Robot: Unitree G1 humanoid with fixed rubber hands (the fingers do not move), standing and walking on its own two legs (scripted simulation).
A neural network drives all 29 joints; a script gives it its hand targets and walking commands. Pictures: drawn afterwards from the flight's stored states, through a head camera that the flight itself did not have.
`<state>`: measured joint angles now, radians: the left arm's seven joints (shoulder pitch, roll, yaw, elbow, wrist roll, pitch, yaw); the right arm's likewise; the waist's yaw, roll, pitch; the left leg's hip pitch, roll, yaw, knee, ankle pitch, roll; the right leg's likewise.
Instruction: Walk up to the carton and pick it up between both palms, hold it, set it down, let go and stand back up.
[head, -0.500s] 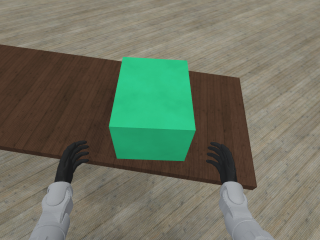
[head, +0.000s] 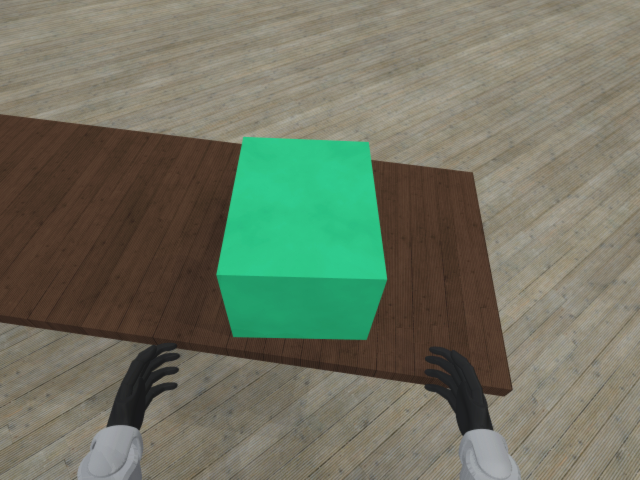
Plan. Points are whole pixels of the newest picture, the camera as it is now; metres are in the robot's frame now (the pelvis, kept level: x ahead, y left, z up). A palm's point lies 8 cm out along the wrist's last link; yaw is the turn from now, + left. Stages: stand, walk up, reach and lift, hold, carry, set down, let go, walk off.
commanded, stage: set down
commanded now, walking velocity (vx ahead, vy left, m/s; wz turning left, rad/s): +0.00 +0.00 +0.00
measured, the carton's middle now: (303, 235) +0.50 +0.02 -0.05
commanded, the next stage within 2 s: let go in 0.76 s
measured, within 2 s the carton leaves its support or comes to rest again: neither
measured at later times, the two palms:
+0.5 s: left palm (134, 448) +0.17 +0.23 -0.06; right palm (487, 444) +0.17 -0.21 -0.06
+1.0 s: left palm (142, 462) +0.16 +0.22 -0.07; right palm (511, 470) +0.14 -0.24 -0.07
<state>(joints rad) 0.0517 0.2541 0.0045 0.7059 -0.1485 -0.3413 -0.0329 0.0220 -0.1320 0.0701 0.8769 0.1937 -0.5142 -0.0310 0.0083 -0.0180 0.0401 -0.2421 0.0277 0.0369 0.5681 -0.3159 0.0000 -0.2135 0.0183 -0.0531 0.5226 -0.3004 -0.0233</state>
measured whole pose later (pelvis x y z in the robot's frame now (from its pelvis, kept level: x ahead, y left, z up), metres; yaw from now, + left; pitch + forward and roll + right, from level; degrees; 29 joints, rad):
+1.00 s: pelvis +0.00 -0.01 +0.01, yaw -1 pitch -4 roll +0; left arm 0.19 0.21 -0.01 0.52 -0.01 0.12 0.02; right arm 0.16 -0.18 -0.04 0.75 -0.02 -0.20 0.03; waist 0.00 -0.02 0.08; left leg -0.09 0.03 0.06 0.40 -0.23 -0.01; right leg -0.09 0.03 -0.03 0.38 -0.22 -0.03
